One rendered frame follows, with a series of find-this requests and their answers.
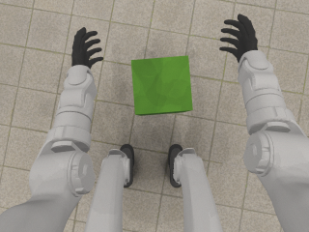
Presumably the robot left forearm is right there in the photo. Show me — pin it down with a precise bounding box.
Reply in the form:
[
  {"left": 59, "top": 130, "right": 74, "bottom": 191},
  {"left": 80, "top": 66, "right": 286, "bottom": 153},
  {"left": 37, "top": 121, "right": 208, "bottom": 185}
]
[{"left": 29, "top": 65, "right": 98, "bottom": 191}]

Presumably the robot right upper arm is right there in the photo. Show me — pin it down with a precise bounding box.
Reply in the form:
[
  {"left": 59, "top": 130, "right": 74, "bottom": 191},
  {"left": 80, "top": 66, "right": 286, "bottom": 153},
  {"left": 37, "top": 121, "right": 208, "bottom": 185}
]
[{"left": 243, "top": 130, "right": 309, "bottom": 232}]

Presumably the robot right hand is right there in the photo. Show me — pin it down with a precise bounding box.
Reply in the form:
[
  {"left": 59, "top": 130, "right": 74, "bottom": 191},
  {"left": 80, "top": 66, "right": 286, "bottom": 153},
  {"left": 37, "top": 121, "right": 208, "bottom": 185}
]
[{"left": 219, "top": 14, "right": 258, "bottom": 63}]

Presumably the robot shin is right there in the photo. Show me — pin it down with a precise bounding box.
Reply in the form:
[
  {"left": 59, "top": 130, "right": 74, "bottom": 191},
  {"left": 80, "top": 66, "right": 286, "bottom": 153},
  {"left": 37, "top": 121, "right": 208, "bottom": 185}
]
[
  {"left": 101, "top": 149, "right": 126, "bottom": 166},
  {"left": 173, "top": 148, "right": 204, "bottom": 181}
]

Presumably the robot right forearm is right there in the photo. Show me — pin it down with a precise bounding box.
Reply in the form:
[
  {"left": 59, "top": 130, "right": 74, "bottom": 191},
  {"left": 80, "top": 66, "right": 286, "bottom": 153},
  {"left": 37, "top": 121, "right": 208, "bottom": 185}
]
[{"left": 238, "top": 50, "right": 309, "bottom": 139}]

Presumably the carton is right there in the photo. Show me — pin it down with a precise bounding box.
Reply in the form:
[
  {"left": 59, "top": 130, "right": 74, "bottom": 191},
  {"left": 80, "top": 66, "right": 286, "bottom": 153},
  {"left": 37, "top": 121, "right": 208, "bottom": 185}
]
[{"left": 130, "top": 55, "right": 193, "bottom": 116}]

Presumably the robot left hand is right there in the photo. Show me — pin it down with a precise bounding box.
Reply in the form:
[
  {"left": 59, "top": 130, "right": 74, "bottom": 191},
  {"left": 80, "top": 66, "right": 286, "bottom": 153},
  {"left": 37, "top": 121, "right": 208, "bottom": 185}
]
[{"left": 71, "top": 27, "right": 103, "bottom": 69}]

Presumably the robot right shin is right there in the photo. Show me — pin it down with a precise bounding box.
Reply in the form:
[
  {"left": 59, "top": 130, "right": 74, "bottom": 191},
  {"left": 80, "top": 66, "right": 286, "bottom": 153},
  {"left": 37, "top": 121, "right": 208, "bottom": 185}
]
[{"left": 173, "top": 148, "right": 204, "bottom": 181}]

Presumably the robot left shin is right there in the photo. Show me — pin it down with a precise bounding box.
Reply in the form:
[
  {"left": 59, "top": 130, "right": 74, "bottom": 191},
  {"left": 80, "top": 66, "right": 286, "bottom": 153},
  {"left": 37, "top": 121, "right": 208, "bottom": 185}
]
[{"left": 101, "top": 149, "right": 126, "bottom": 166}]

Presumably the robot left upper arm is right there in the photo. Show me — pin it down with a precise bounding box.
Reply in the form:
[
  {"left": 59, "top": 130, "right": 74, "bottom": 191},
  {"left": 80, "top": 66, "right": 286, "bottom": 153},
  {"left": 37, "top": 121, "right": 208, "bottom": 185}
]
[{"left": 0, "top": 150, "right": 96, "bottom": 232}]

